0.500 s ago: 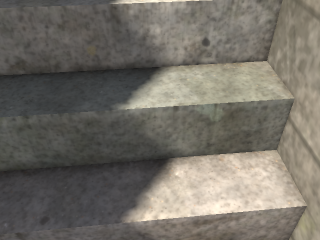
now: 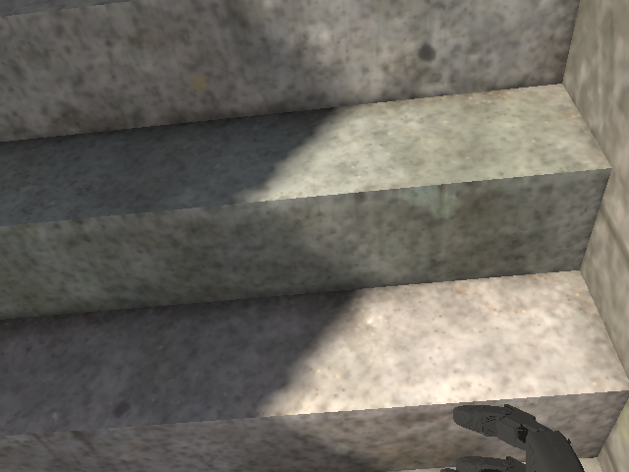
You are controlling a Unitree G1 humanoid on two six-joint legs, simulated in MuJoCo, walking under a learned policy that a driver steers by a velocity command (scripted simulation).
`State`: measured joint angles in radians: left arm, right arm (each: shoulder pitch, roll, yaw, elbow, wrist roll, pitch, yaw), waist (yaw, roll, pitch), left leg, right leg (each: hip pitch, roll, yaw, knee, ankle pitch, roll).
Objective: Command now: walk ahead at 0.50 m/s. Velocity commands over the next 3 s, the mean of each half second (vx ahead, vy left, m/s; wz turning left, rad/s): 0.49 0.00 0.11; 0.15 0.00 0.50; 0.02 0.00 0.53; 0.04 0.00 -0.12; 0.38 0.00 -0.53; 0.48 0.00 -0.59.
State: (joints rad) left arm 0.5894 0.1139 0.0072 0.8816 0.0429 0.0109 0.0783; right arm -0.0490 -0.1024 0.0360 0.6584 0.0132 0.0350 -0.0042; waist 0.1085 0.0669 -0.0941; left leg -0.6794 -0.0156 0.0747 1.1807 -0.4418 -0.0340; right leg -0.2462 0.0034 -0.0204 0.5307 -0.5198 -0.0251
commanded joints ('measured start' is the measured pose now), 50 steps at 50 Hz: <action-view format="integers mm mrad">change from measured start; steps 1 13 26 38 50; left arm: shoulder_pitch -256 -203 -585 -435 -576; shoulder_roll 277 174 274 177 98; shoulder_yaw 83 44 40 -4 7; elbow -150 -233 -334 -490 -279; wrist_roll -41 -41 -51 12 -14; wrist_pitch -27 32 -22 62 12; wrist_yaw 4 -51 -18 -41 -44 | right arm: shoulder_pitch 294 78 401 162 442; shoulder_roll -199 -189 -185 -200 -166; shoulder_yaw -105 -54 -75 -29 -170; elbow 0 1 -145 -203 -107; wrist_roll -18 -102 -35 -66 19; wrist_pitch -6 -159 -18 -75 28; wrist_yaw -22 -38 -19 -85 -50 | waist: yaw -278 30 -363 -26 -287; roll -276 -10 -23 -55 -248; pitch -88 40 -60 97 100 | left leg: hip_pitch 464 154 237 -127 -63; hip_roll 17 270 34 126 -172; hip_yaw -35 -218 -67 -571 -157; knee -661 -721 91 -376 760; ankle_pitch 116 139 -90 94 -221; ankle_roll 152 261 34 230 19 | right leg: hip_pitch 12 -583 -265 -438 54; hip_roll -186 -21 -214 25 -131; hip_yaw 198 60 143 106 -31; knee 178 1449 209 1418 -389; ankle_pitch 1084 528 1050 503 903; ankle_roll -81 97 -110 97 -93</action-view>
